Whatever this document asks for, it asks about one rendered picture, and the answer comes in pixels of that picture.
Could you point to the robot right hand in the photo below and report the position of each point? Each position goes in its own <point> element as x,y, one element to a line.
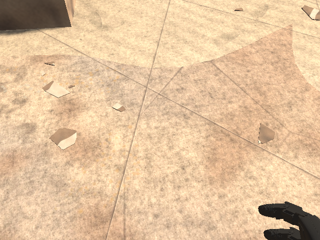
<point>309,225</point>

